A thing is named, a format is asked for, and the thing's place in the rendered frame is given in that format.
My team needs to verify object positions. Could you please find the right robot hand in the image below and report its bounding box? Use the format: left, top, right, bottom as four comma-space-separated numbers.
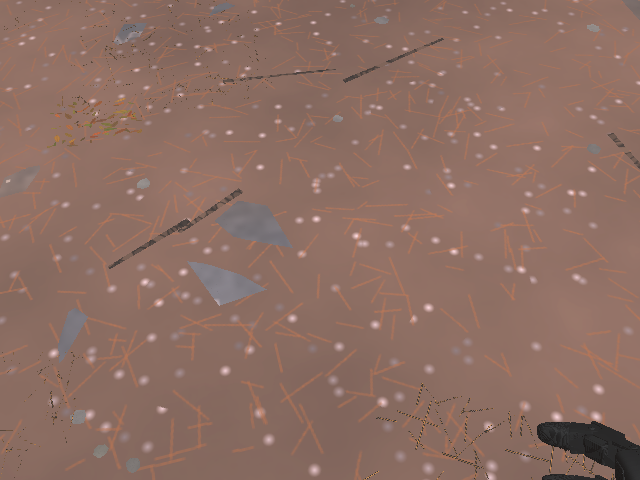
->
537, 421, 640, 480

